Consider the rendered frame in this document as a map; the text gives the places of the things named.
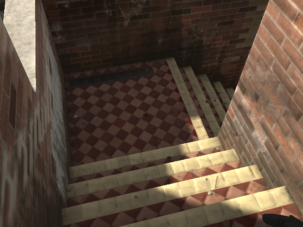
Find stairs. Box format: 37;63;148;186
62;136;303;227
179;66;235;138

